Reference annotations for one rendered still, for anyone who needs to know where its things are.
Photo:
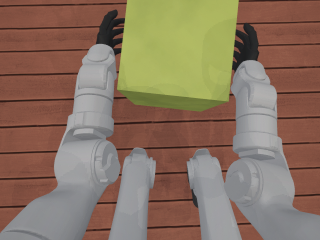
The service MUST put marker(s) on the right robot forearm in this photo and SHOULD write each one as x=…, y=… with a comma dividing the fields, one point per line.
x=256, y=115

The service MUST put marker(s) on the right robot upper arm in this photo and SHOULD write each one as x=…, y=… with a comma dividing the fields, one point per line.
x=264, y=193

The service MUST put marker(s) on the left robot forearm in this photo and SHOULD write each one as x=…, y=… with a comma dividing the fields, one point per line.
x=91, y=118

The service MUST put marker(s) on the robot right hand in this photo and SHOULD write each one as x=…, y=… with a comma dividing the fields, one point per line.
x=248, y=49

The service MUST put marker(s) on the carton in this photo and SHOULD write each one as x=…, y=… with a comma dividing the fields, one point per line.
x=178, y=54

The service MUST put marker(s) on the robot left hand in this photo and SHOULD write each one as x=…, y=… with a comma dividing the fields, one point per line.
x=107, y=33

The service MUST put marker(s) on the robot right thigh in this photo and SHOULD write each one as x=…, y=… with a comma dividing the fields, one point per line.
x=217, y=219

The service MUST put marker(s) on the left robot upper arm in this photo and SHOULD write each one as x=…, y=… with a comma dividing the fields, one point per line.
x=83, y=170

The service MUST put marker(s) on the robot thigh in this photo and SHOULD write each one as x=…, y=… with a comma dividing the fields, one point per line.
x=130, y=219
x=217, y=219

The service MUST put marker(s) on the robot left thigh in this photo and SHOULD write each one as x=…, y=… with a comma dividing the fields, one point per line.
x=130, y=219

